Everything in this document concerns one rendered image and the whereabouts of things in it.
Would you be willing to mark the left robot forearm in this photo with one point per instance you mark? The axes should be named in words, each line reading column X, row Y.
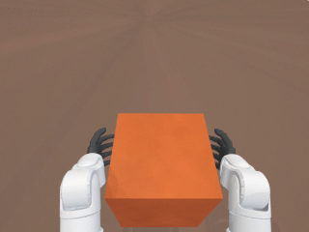
column 80, row 195

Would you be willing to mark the right robot hand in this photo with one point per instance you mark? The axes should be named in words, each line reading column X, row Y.
column 226, row 146

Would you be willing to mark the left robot hand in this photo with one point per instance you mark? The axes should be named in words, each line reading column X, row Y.
column 96, row 147

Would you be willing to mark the carton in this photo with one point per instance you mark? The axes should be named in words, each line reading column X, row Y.
column 162, row 171

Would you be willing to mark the right robot forearm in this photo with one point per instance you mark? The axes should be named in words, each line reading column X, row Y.
column 248, row 195

